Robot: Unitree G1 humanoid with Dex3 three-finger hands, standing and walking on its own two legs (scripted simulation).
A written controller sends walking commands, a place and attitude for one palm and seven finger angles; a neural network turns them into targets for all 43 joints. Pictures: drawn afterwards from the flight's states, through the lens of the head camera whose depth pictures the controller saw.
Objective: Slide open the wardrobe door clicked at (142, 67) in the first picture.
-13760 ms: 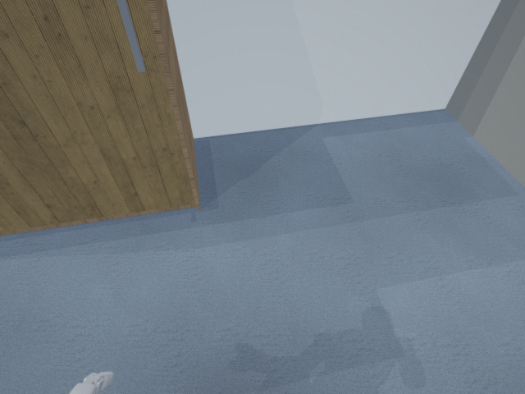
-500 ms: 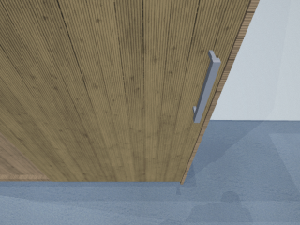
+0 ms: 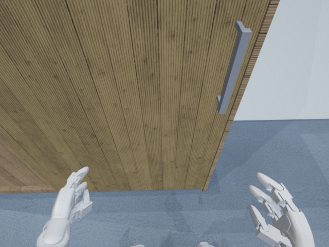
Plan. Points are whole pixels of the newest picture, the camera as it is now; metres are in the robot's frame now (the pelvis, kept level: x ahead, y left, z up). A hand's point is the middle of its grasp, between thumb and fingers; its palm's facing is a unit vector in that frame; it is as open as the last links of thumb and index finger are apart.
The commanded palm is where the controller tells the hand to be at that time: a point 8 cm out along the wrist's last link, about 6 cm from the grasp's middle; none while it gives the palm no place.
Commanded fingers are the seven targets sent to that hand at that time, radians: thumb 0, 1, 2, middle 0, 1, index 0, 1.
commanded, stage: raise the hand with hooked fingers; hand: right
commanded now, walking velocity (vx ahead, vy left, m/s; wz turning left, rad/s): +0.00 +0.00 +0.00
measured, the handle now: (229, 73) +0.51 -0.14 +0.17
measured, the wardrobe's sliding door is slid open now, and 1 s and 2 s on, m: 0.00 0.00 0.00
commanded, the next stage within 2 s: move the hooked fingers beside the handle in 1.70 s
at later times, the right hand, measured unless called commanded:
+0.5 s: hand (298, 195) +0.23 -0.24 +0.10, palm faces -0.02 +1.00 -0.07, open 11.5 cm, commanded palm +0.20 -0.29 +0.11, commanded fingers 0.00 0.17 -0.44 0.28 0.99 0.28 0.99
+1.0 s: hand out of the picture +0.25 -0.29 +0.16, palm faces +0.00 +1.00 -0.09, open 13.8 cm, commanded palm +0.23 -0.34 +0.17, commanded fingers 0.00 0.50 -0.30 0.30 1.20 0.30 1.20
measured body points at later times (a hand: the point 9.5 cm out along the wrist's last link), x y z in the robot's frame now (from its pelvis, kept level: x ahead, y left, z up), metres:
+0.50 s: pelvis +0.01 -0.02 +0.02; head +0.04 -0.01 +0.47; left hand +0.16 +0.22 -0.06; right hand +0.22 -0.29 +0.10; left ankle +0.00 +0.09 -0.68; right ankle +0.04 -0.12 -0.68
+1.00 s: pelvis +0.01 -0.03 +0.04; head +0.01 -0.03 +0.49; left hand +0.21 +0.19 -0.01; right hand +0.25 -0.35 +0.17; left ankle +0.00 +0.09 -0.68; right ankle +0.04 -0.12 -0.68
